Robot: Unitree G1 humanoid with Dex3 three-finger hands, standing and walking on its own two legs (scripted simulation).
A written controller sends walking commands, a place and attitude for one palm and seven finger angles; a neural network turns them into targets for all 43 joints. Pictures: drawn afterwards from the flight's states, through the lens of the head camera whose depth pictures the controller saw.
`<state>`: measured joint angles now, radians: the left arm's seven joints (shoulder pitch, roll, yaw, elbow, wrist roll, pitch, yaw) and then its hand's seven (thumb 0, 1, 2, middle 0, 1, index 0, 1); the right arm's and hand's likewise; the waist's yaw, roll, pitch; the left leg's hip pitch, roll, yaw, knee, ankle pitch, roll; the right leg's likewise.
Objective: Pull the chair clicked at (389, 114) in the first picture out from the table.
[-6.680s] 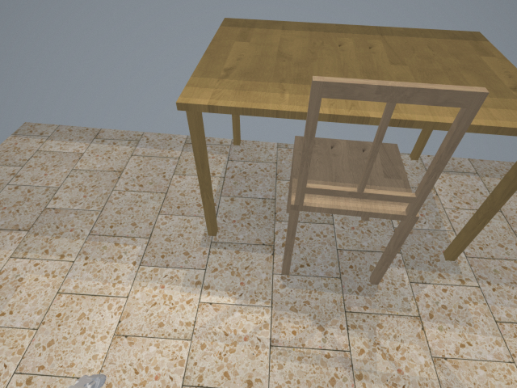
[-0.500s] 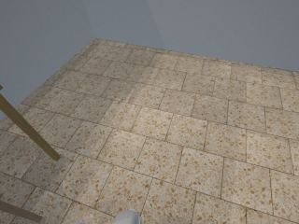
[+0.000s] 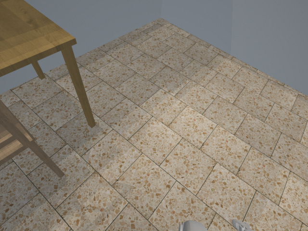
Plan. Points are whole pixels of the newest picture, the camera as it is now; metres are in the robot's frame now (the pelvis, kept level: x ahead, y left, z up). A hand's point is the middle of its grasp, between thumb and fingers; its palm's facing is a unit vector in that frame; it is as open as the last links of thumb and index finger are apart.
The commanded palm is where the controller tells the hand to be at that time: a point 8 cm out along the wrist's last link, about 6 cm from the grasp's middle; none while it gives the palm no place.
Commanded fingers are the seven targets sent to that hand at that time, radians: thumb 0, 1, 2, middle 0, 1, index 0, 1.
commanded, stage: turn to face it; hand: left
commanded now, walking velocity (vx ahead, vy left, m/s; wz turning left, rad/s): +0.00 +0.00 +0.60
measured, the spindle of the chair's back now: out of the picture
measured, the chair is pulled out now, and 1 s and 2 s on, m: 0.00 0.00 0.00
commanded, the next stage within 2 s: take the last steps up to it in 1.42 s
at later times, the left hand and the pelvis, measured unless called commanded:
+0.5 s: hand out of the picture +0.08 +0.17 -0.13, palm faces +0.28 -0.91 -0.30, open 7.4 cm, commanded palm none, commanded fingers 0.00 0.90 0.90 -0.20 -0.30 -0.20 -0.30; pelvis +0.02 -0.05 +0.00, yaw +18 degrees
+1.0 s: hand out of the picture -0.08 +0.24 -0.18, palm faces +0.60 -0.76 -0.25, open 7.4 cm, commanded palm none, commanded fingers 0.00 0.90 0.90 -0.20 -0.30 -0.20 -0.30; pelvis +0.00 +0.02 +0.00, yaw +35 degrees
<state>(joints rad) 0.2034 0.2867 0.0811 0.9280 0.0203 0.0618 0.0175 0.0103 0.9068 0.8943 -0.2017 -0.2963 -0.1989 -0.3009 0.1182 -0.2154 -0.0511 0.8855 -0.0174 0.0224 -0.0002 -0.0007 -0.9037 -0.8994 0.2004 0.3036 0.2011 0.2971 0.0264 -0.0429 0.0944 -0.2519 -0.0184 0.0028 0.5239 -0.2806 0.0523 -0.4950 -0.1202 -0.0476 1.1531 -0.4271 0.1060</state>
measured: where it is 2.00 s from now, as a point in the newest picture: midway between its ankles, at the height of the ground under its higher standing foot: outside the picture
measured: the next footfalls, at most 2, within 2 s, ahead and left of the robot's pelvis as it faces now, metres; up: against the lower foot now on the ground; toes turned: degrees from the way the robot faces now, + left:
right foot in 0.34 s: +0.07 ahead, -0.15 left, +0.00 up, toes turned +10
left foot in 0.80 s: +0.00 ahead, +0.11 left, +0.00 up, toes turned +35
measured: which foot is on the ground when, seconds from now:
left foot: down 0.00-0.34, up 0.36-0.78, down 0.80-1.00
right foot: up 0.00-0.32, down 0.34-0.80, up 0.82-1.00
